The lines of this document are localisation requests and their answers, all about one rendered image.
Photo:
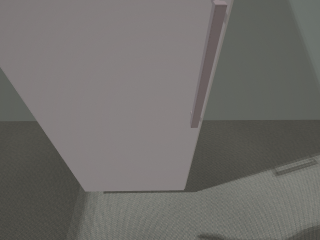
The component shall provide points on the fridge door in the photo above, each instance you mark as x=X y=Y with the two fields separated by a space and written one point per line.
x=112 y=84

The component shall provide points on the handle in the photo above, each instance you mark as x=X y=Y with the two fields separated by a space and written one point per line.
x=217 y=15

